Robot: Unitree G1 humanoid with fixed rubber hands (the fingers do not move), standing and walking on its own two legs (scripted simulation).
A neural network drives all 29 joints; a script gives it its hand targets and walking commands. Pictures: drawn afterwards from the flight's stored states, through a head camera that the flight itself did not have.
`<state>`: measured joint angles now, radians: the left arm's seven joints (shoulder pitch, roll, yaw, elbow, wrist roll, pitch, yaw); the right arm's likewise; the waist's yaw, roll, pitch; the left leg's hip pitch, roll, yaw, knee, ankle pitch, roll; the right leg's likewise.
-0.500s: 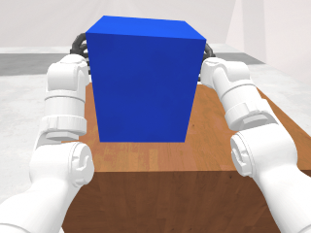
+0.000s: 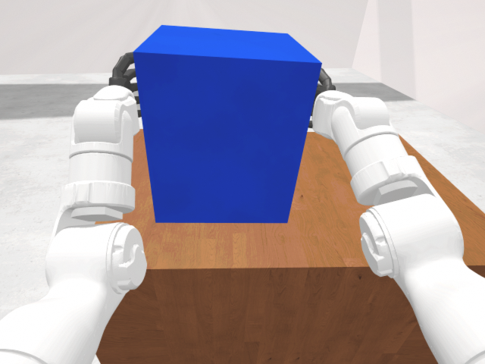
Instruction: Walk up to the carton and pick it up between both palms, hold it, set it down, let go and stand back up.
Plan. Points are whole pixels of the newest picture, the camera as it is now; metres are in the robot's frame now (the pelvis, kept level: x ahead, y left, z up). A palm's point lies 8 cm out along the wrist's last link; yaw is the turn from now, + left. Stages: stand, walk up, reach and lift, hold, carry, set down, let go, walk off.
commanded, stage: hold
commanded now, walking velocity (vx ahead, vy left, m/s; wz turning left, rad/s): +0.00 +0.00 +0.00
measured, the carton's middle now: (224, 124) +0.39 +0.01 +0.27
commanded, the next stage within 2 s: set down in 0.02 s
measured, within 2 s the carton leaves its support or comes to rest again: neither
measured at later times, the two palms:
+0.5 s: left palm (120, 101) +0.41 +0.17 +0.31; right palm (306, 119) +0.40 -0.13 +0.28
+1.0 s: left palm (131, 127) +0.43 +0.17 +0.25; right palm (302, 139) +0.41 -0.13 +0.23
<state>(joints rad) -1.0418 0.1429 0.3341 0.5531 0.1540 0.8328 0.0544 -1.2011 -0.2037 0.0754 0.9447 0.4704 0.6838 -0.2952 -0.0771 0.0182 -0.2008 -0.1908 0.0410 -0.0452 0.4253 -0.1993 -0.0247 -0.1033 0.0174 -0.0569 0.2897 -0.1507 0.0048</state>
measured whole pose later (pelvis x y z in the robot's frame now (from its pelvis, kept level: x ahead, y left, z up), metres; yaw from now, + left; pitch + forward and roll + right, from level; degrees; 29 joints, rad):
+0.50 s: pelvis +0.00 +0.00 +0.00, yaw +0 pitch -5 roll -1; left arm -1.09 0.16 0.40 0.72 0.23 0.57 0.01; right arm -1.18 -0.10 -0.08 1.08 0.25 0.39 -0.23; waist -0.07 -0.03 -0.10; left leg -0.11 0.03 -0.04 0.36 -0.18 -0.02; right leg -0.04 0.01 -0.05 0.26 -0.15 0.01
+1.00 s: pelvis +0.02 +0.01 +0.00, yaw +0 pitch -5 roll -2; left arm -0.96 0.11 0.33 0.65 0.19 0.50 0.06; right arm -1.05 -0.11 -0.05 1.02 0.26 0.30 -0.21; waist -0.08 -0.04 -0.06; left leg -0.10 0.02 -0.04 0.40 -0.22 -0.01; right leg -0.01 0.00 -0.05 0.25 -0.16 0.02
